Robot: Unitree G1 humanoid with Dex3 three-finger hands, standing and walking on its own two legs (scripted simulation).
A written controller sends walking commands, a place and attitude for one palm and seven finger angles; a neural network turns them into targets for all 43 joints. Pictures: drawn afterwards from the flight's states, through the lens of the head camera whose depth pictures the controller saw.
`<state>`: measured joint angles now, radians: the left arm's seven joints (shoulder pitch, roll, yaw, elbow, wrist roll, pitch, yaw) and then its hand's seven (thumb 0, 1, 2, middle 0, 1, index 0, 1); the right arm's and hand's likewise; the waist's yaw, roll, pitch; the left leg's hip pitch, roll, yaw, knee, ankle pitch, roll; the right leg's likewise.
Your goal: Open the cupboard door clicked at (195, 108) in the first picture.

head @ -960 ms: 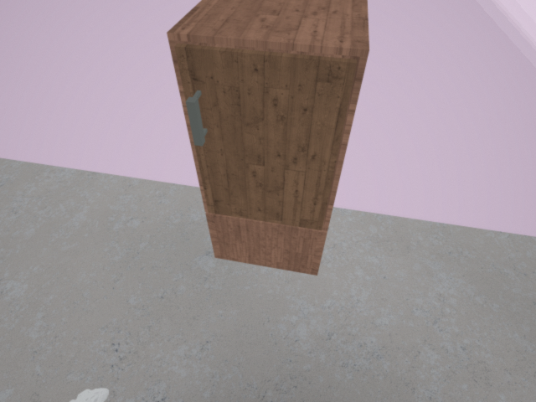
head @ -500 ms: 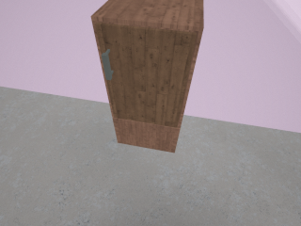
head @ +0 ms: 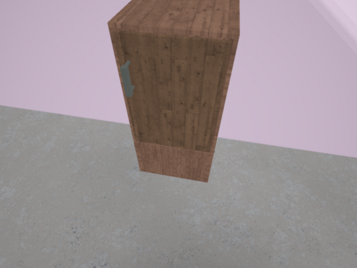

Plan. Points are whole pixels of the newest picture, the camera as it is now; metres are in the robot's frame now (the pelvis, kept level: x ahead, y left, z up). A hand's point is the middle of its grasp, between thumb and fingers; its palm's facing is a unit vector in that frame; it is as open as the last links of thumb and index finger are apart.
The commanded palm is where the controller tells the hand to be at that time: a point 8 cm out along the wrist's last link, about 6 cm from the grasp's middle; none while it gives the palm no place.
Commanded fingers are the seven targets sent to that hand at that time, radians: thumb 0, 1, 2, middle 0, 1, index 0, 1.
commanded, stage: look at it before walking up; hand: left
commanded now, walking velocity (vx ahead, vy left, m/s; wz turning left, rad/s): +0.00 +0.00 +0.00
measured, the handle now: (128, 78) +0.78 +0.24 -0.01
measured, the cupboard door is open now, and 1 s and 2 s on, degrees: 0 0 0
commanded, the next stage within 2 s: turn to face it in 0.48 s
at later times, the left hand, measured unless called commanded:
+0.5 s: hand out of the picture +0.08 +0.24 -0.15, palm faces -0.03 -0.94 -0.34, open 7.4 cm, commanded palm none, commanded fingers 0.00 0.90 0.90 -0.20 -0.30 -0.20 -0.30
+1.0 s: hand out of the picture +0.08 +0.20 -0.17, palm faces -0.09 -0.96 -0.27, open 7.4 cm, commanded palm none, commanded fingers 0.00 0.90 0.90 -0.20 -0.30 -0.20 -0.30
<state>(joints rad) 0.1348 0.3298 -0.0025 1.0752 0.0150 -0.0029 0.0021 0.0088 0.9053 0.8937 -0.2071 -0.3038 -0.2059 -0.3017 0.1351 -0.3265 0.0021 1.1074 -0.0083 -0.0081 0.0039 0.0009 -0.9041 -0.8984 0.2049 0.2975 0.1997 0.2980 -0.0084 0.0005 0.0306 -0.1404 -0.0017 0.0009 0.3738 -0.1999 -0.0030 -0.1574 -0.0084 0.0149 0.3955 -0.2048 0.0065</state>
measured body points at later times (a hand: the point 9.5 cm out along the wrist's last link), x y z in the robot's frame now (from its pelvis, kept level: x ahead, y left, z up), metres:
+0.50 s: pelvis +0.01 +0.00 +0.00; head +0.02 -0.01 +0.45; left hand +0.08 +0.29 -0.13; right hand +0.08 -0.30 -0.14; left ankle +0.00 +0.12 -0.75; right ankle +0.01 -0.12 -0.75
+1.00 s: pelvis +0.01 -0.01 -0.01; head +0.02 -0.01 +0.44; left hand +0.08 +0.25 -0.15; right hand +0.04 -0.27 -0.16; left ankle +0.00 +0.12 -0.75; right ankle +0.01 -0.12 -0.75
